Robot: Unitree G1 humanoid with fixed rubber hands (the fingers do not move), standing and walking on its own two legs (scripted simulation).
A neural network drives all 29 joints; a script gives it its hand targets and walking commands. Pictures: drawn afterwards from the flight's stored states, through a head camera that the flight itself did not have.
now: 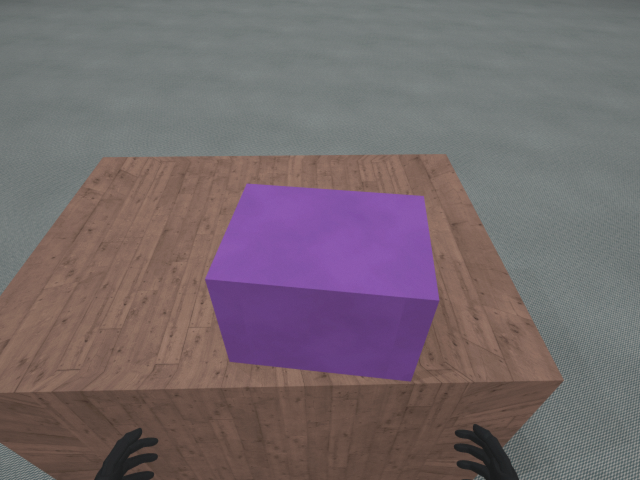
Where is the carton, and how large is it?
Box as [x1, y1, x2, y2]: [205, 184, 438, 381]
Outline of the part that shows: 246,184 205,278 229,361 410,381 438,302 438,294 423,196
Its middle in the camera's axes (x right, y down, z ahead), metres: +0.01 +0.07 +0.64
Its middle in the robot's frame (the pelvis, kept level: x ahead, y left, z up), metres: +0.43 -0.02 -0.01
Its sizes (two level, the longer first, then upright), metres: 0.300 0.218 0.210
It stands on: a pedestal, 0.64 m high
